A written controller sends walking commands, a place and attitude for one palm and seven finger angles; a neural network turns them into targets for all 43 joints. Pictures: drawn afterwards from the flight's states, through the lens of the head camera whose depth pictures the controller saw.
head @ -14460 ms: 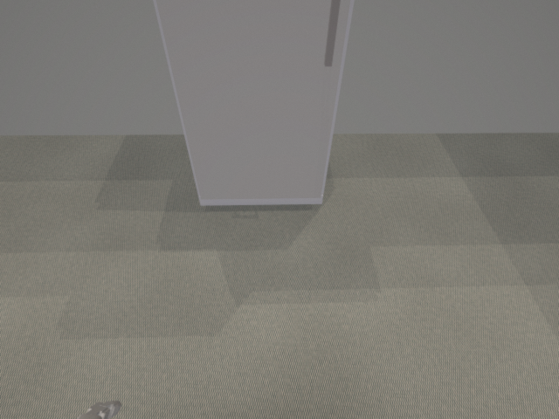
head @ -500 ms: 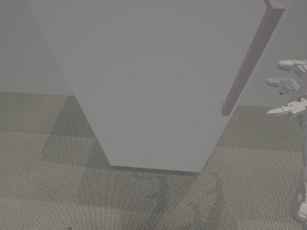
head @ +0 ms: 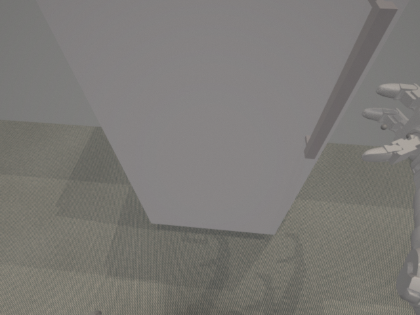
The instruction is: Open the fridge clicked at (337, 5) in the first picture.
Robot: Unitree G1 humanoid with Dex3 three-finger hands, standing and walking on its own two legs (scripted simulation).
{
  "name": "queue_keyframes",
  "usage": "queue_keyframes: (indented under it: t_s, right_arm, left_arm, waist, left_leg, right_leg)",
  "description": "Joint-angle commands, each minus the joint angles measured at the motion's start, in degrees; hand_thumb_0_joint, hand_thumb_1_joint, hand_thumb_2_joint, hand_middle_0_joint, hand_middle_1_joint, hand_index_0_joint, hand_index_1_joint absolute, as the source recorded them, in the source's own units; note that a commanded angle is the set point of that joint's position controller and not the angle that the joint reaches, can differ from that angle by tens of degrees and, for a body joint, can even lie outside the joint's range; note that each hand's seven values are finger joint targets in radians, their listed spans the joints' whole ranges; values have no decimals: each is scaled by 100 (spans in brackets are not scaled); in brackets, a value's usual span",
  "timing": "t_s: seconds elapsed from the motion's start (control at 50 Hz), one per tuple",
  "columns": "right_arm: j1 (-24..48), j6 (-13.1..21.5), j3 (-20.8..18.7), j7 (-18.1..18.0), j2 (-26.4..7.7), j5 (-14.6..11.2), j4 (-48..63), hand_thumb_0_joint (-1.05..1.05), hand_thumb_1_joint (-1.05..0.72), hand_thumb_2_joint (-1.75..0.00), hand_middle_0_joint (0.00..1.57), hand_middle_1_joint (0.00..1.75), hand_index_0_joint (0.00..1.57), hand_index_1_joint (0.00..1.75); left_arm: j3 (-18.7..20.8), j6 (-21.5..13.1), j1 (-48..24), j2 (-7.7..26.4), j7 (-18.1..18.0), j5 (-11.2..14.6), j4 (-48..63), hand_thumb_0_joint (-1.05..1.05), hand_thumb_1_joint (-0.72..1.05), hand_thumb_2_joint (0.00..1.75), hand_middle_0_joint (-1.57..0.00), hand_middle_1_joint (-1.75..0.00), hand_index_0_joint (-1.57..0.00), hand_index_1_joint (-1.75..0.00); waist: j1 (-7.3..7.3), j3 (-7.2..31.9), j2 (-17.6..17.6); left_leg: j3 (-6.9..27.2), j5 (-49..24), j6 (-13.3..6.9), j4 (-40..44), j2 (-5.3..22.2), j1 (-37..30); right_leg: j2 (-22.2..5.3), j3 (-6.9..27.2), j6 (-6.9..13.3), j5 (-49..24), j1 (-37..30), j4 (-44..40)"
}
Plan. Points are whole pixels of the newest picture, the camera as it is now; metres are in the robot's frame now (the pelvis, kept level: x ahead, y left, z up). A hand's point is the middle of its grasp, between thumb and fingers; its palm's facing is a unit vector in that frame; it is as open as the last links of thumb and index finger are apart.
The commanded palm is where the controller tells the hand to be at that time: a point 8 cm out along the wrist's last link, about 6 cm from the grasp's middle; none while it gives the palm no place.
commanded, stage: move the hooked fingers beside the handle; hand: right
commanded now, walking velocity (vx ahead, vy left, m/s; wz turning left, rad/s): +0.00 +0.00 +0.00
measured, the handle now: (334, 94) +0.50 -0.16 +0.16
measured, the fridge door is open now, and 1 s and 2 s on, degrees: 0 0 0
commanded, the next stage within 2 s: feel for the door with the fingertips in 0.90 s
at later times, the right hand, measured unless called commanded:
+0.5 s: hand (383, 123) +0.44 -0.23 +0.15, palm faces -0.03 +1.00 +0.01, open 14.0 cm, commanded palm +0.41 -0.28 +0.15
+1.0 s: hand (378, 127) +0.44 -0.24 +0.14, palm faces -0.01 +1.00 +0.01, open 14.0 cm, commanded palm +0.42 -0.29 +0.15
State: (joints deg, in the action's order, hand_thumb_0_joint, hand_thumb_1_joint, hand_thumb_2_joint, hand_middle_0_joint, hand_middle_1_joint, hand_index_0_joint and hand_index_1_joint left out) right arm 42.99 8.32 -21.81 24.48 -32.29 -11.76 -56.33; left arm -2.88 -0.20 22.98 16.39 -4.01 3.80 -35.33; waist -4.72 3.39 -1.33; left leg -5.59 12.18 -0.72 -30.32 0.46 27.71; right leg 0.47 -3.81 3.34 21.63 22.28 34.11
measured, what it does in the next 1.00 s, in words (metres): stands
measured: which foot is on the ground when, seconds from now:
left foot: down 0.00-1.00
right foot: down 0.00-1.00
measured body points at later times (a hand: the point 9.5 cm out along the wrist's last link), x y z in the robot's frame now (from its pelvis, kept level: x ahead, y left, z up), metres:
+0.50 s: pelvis +0.00 +0.00 +0.00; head +0.05 +0.00 +0.45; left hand +0.06 +0.27 -0.11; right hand +0.43 -0.29 +0.15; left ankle +0.02 +0.12 -0.73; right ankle -0.05 -0.07 -0.73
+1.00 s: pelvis -0.01 +0.00 +0.00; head +0.05 +0.00 +0.45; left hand +0.05 +0.27 -0.11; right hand +0.44 -0.29 +0.14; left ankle +0.02 +0.12 -0.73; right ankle -0.05 -0.07 -0.73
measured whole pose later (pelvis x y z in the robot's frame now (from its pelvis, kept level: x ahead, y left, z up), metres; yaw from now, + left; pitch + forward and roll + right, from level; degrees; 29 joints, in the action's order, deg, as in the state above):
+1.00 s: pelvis -0.01 +0.00 +0.00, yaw +0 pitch +10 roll +1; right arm 44.9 8.3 -22.1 23.9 -32.6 -11.2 -59.4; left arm -3.1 -0.3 21.9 17.0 -4.2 3.8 -34.8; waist -5.1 3.2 -1.2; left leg -5.4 12.1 -1.1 -31.3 0.3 28.7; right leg 0.3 -3.9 3.1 21.5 23.1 35.0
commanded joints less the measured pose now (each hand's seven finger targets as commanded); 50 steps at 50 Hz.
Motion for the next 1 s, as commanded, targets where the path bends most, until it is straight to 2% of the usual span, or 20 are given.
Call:
queue_keyframes:
  t_s: [0.0, 0.04, 0.1, 0.14, 0.2, 0.26, 0.32, 0.34, 0.36, 0.44, 0.52, 0.54, 0.58, 0.62, 0.68, 0.74, 0.78, 0.84, 0.92, 0.98]
  right_arm:
    - [2931, 403, -129, 78, -1402, -175, 1558, 0, 50, -30, 30, 120, 30, 120]
    - [2993, 433, -32, 25, -1258, -168, 1904, 0, 50, -30, 30, 120, 30, 120]
    - [2716, 283, 74, -70, -1015, -176, 1403, 0, 50, -30, 30, 120, 30, 120]
    - [2503, 179, -195, -142, -1274, -145, 1032, 0, 50, -30, 30, 120, 30, 120]
    - [2503, 154, -188, -222, -1396, 6, 828, 0, 50, -30, 30, 120, 30, 120]
    - [2678, 402, -370, -309, -1721, 110, 1188, 0, 50, -30, 30, 120, 30, 120]
    - [2654, 650, -430, -257, -1758, -15, 1668, 0, 50, -30, 30, 120, 30, 120]
    - [2813, 701, -473, -213, -1793, -34, 1903, 0, 50, -30, 30, 120, 30, 120]
    - [2692, 677, -349, -152, -1602, -71, 1945, 0, 50, -30, 30, 120, 30, 120]
    - [2578, 297, -112, 1, -1268, -174, 1171, 0, 50, -30, 30, 120, 30, 120]
    - [2594, 113, 127, -22, -1073, -87, 950, 0, 50, -30, 30, 120, 30, 120]
    - [2696, 141, 39, -50, -1221, -49, 915, 0, 50, -30, 30, 120, 30, 120]
    - [2818, 287, -86, -98, -1400, -39, 1029, 0, 50, -30, 30, 120, 30, 120]
    - [3147, 477, 32, -122, -1248, -126, 1290, 0, 50, -30, 30, 120, 30, 120]
    - [3129, 646, -329, -127, -1619, -136, 1580, 0, 50, -30, 30, 120, 30, 120]
    - [2873, 553, -419, -153, -1732, -62, 1328, 0, 50, -30, 30, 120, 30, 120]
    - [2565, 363, -325, -151, -1616, -15, 853, 0, 50, -30, 30, 120, 30, 120]
    - [2372, 219, -145, -133, -1421, 23, 686, 0, 50, -30, 30, 120, 30, 120]
    - [2556, 383, -260, -62, -1563, -100, 902, 0, 50, -30, 30, 120, 30, 120]
    - [2903, 600, -434, 17, -1813, -125, 1251, 0, 50, -30, 30, 120, 30, 120]
  left_arm:
    - [417, -218, 279, 969, -122, -10, 487, 0, 90, 90, -20, -30, -20, -30]
    - [419, -245, 286, 933, -100, -31, 476, 0, 90, 90, -20, -30, -20, -30]
    - [393, -246, 281, 924, -78, -32, 401, 0, 90, 90, -20, -30, -20, -30]
    - [402, -212, 303, 952, -74, -20, 390, 0, 90, 90, -20, -30, -20, -30]
    - [364, -191, 226, 961, -65, -24, 492, 0, 90, 90, -20, -30, -20, -30]
    - [369, -182, 206, 941, -54, -44, 579, 0, 90, 90, -20, -30, -20, -30]
    - [400, -175, 193, 935, -61, -50, 648, 0, 90, 90, -20, -30, -20, -30]
    - [396, -190, 169, 923, -61, -41, 651, 0, 90, 90, -20, -30, -20, -30]
    - [403, -203, 153, 903, -57, -31, 650, 0, 90, 90, -20, -30, -20, -30]
    - [389, -194, 156, 946, -95, 33, 499, 0, 90, 90, -20, -30, -20, -30]
    - [375, -184, 158, 951, -108, 18, 517, 0, 90, 90, -20, -30, -20, -30]
    - [358, -197, 150, 963, -106, 23, 502, 0, 90, 90, -20, -30, -20, -30]
    - [361, -209, 175, 966, -103, 1, 519, 0, 90, 90, -20, -30, -20, -30]
    - [375, -224, 195, 949, -122, -25, 509, 0, 90, 90, -20, -30, -20, -30]
    - [375, -265, 173, 946, -110, -33, 529, 0, 90, 90, -20, -30, -20, -30]
    - [353, -240, 187, 929, -94, -21, 481, 0, 90, 90, -20, -30, -20, -30]
    - [336, -213, 167, 939, -80, 0, 481, 0, 90, 90, -20, -30, -20, -30]
    - [339, -197, 146, 958, -69, 17, 576, 0, 90, 90, -20, -30, -20, -30]
    - [392, -170, 227, 998, -95, -3, 615, 0, 90, 90, -20, -30, -20, -30]
    - [383, -185, 197, 990, -113, -2, 611, 0, 90, 90, -20, -30, -20, -30]
  waist:
    - [-89, 2162, -476]
    - [-53, 2384, -859]
    - [-92, 1928, -390]
    - [-28, 1748, -51]
    - [23, 1605, -141]
    - [100, 1939, -394]
    - [126, 2453, -367]
    - [114, 2609, -550]
    - [101, 2628, -622]
    - [-72, 1765, -207]
    - [-95, 1532, -352]
    - [-95, 1475, -362]
    - [-71, 1717, -254]
    - [-117, 1991, -181]
    - [17, 2543, -403]
    - [56, 2311, -490]
    - [41, 1834, -327]
    - [49, 1608, -354]
    - [-9, 1849, 98]
    - [20, 2258, -206]
  left_leg:
    - [325, -1660, -140, -17, -90, -1173]
    - [303, -1721, -158, -24, -98, -1073]
    - [257, -1607, -136, 20, -107, -1004]
    - [274, -1683, -138, 1, -94, -1197]
    - [306, -1576, -150, -42, -37, -1332]
    - [360, -1722, -164, -115, -35, -1486]
    - [393, -2016, -159, -165, -52, -1740]
    - [420, -2141, -147, -154, -69, -1744]
    - [396, -2126, -139, -133, -76, -1640]
    - [345, -1771, -113, 28, -84, -1316]
    - [324, -1497, -160, 34, -34, -1186]
    - [324, -1394, -158, 28, -45, -1095]
    - [350, -1394, -163, -24, -54, -1212]
    - [356, -1555, -162, -82, -54, -1355]
    - [409, -1865, -148, -134, -64, -1609]
    - [387, -1948, -147, -121, -59, -1591]
    - [367, -1775, -133, -71, -51, -1476]
    - [349, -1688, -146, -59, -41, -1379]
    - [389, -1727, -131, -100, -52, -1572]
    - [460, -1859, -135, -154, -62, -1707]
  right_leg:
    - [-213, 678, -297, -2913, -890, -319]
    - [-237, 738, -403, -3439, -1281, -273]
    - [-233, 728, -378, -3157, -947, -321]
    - [-205, 652, -297, -2874, -567, -354]
    - [-134, 584, -254, -2377, -195, -431]
    - [-137, 593, -284, -2633, -353, -377]
    - [-186, 567, -284, -3086, -659, -288]
    - [-190, 600, -315, -3312, -845, -280]
    - [-215, 628, -342, -3493, -1032, -267]
    - [-198, 553, -226, -2678, -558, -365]
    - [-132, 521, -203, -2210, -347, -394]
    - [-128, 566, -225, -2091, -291, -391]
    - [-123, 595, -219, -2077, -298, -356]
    - [-142, 596, -216, -2276, -429, -309]
    - [-144, 629, -259, -2686, -724, -276]
    - [-155, 607, -280, -2857, -595, -290]
    - [-137, 551, -243, -2491, -261, -356]
    - [-128, 513, -221, -2364, -151, -387]
    - [-140, 490, -172, -2205, -67, -326]
    - [-122, 509, -182, -2328, -270, -292]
